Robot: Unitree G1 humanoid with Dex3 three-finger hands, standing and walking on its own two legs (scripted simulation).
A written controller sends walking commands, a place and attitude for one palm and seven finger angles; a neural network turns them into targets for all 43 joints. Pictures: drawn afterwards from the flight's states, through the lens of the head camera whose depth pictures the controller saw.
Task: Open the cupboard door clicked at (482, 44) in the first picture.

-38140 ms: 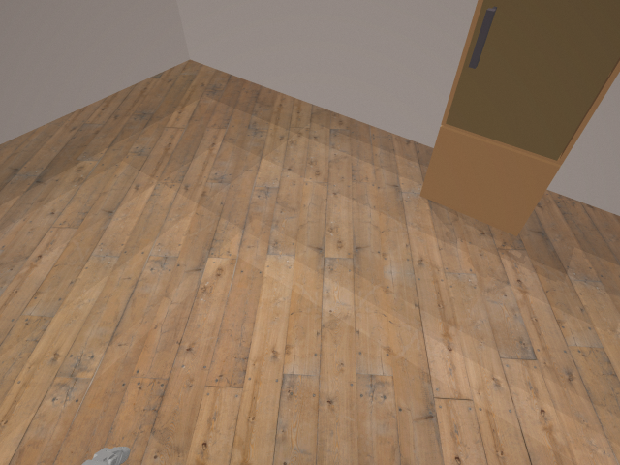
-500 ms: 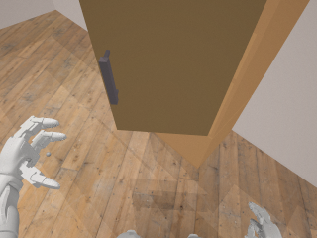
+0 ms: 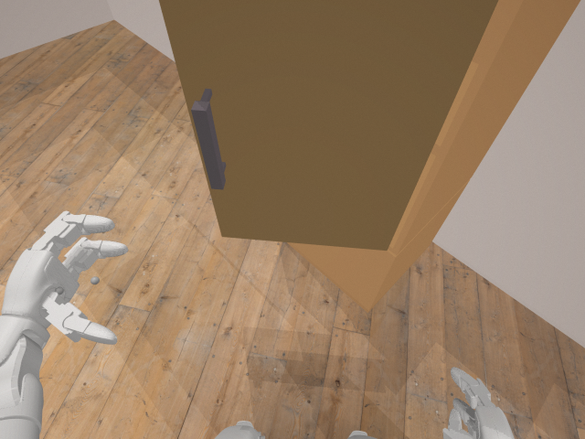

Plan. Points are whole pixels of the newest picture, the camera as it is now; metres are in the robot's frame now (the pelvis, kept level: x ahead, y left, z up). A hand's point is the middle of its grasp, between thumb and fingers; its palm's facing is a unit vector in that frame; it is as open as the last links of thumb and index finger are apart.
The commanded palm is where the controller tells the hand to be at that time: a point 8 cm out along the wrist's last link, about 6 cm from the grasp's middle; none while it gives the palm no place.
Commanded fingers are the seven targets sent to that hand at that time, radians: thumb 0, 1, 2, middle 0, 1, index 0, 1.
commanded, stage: move the hooked fingers beside the handle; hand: left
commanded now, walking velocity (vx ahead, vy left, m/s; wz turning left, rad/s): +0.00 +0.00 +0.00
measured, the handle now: (213, 142) +0.57 +0.18 +0.05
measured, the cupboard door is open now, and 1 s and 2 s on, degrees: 40 40 40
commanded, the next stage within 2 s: none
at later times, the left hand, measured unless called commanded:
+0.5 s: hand (118, 227) +0.37 +0.27 +0.06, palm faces -0.03 -1.00 -0.02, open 14.0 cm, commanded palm +0.36 +0.31 +0.06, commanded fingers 0.00 -0.50 0.30 -0.30 -1.20 -0.30 -1.20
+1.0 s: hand (147, 186) +0.45 +0.25 +0.06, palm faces -0.05 -1.00 -0.01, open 14.0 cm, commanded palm +0.43 +0.30 +0.06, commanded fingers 0.00 -0.50 0.30 -0.30 -1.20 -0.30 -1.20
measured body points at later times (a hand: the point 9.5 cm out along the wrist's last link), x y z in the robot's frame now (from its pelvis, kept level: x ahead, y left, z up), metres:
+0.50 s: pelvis +0.00 +0.01 +0.00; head +0.08 +0.01 +0.44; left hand +0.37 +0.32 +0.06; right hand +0.09 -0.26 -0.10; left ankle +0.01 +0.11 -0.69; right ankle +0.01 -0.12 -0.69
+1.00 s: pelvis +0.00 +0.01 -0.01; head +0.11 +0.02 +0.42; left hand +0.45 +0.31 +0.06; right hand +0.05 -0.26 -0.12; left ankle +0.01 +0.11 -0.69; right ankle +0.01 -0.12 -0.69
